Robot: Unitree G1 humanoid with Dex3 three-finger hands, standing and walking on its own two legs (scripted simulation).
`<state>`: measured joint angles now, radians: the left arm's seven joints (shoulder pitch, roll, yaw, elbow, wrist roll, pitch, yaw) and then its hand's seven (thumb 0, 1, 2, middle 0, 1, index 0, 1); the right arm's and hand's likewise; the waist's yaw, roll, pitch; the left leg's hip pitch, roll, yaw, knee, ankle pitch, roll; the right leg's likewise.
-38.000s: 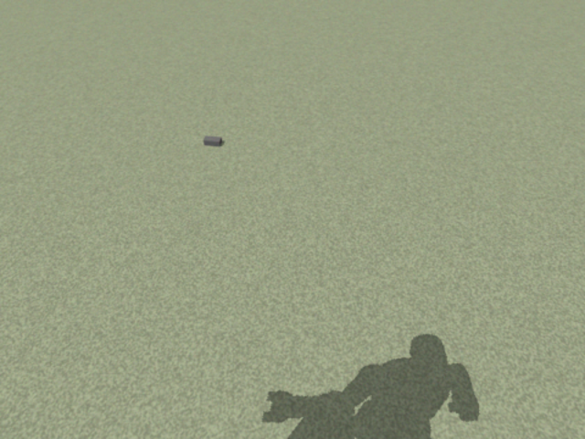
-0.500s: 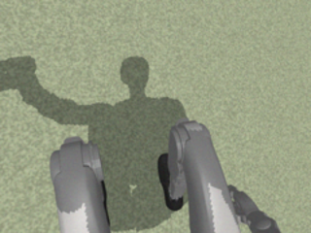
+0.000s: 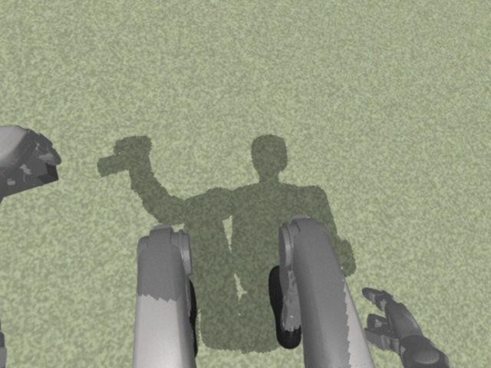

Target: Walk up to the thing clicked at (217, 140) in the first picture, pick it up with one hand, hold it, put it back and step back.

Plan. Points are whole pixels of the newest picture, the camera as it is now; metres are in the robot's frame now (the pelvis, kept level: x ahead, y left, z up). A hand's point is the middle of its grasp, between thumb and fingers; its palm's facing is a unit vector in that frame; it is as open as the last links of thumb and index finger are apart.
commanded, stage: lift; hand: left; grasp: from above
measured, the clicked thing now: (23, 174) +0.42 +0.38 -0.13
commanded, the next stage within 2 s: go down in 0.94 s
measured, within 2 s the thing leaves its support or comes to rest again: neither
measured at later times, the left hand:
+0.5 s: hand out of the picture +0.33 +0.30 +0.13, palm faces -0.42 -0.14 -0.90, open 5.2 cm
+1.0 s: hand out of the picture +0.36 +0.26 +0.23, palm faces -0.42 -0.13 -0.90, open 4.2 cm
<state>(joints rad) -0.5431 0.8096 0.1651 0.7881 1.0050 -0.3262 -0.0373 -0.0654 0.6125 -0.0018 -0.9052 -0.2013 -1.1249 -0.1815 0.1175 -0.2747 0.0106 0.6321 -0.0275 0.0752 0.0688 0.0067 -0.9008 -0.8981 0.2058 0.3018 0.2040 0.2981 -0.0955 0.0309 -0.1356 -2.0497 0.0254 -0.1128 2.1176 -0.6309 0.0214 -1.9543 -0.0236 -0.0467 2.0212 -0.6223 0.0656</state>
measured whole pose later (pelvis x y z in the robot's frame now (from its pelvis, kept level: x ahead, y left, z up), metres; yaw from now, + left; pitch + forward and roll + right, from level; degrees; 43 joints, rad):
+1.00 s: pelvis +0.06 +0.00 +0.30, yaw +4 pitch +11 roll -1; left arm -0.30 0.44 -0.13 0.78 0.98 -0.03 0.10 0.00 0.85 0.00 -0.88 -0.58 -1.10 -0.35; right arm 0.25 -0.24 -0.03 0.72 0.04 -0.05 -0.04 0.01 -0.91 -0.90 0.20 0.30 0.20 0.30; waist -0.05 0.04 -0.08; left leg -0.74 0.05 0.02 0.95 -0.40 0.00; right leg -0.72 -0.03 0.01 0.90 -0.37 0.04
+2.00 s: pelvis +0.09 +0.00 +0.32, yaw +4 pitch +9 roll +0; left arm -0.28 0.42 -0.14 0.80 1.03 -0.02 0.11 0.00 0.25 0.43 -0.47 -0.80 -0.61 -0.66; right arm 0.24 -0.25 -0.05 0.70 0.04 0.05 -0.03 0.01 -0.89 -0.89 0.20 0.30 0.20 0.30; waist -0.03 0.02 -0.08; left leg -0.56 0.04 0.04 0.77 -0.36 0.00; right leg -0.55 -0.03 0.02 0.75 -0.35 0.04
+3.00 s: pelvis +0.06 +0.02 +0.19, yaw +3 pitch +29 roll -6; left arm -0.60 0.71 0.12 1.05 1.14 -0.29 0.17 0.00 -0.32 0.82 -0.25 -0.83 -0.25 -0.82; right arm 0.21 -0.26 -0.04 0.72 -0.02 0.04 0.04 0.01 -0.90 -0.90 0.21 0.30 0.20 0.30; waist -0.09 0.03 -0.14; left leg -1.40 0.05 -0.05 1.49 -0.59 0.03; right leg -1.33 -0.02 -0.03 1.38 -0.55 0.06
